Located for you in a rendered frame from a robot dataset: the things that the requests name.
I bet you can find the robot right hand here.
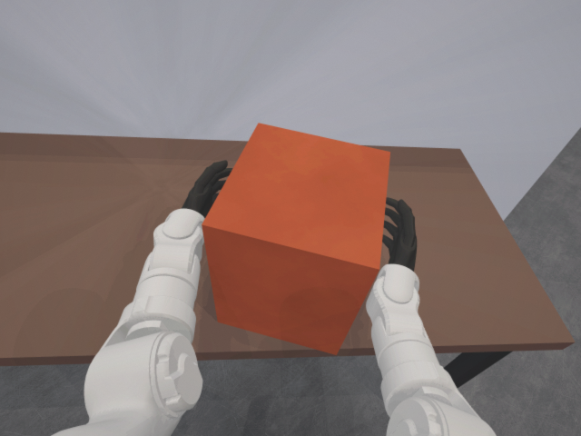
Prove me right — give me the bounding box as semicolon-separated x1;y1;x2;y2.
382;197;417;272

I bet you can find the table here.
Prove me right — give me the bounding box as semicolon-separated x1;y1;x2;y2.
0;133;575;388

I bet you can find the right robot upper arm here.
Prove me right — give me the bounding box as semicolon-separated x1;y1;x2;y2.
386;396;497;436

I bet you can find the carton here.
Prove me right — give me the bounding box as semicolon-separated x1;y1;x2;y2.
202;123;390;355

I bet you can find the robot left forearm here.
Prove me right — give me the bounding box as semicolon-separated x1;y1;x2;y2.
84;209;205;415

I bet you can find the robot left hand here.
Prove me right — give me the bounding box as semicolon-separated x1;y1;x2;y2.
182;160;233;218

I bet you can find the robot right forearm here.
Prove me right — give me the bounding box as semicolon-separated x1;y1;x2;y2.
366;264;482;420

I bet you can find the left robot upper arm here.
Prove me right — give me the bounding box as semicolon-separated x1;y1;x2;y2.
51;331;202;436

